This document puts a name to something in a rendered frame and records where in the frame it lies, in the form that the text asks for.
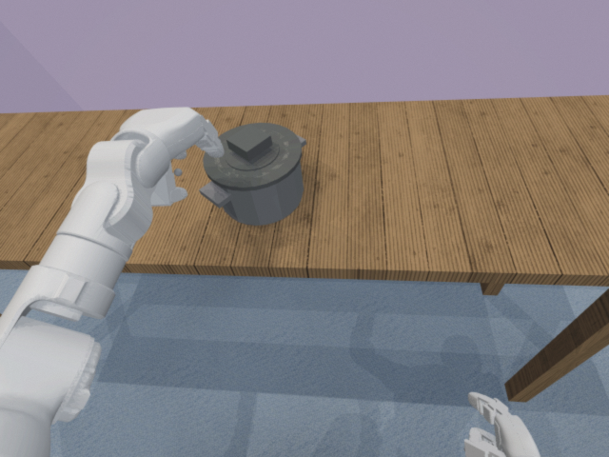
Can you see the left robot hand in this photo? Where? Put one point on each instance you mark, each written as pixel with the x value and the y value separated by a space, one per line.
pixel 179 129

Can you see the knob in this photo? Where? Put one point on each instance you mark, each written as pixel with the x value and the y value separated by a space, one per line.
pixel 249 142

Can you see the robot left forearm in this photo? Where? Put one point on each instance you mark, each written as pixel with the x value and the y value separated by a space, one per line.
pixel 108 215

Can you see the left robot upper arm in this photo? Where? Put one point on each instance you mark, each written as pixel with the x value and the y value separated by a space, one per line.
pixel 45 376

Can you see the pot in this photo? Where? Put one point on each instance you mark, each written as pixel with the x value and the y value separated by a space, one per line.
pixel 261 206

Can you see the lid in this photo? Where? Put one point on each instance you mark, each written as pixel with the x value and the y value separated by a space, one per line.
pixel 270 167

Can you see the table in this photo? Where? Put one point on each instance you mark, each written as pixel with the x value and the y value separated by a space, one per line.
pixel 491 191

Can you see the right robot hand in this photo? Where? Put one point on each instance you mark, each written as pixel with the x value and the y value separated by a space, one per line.
pixel 512 436

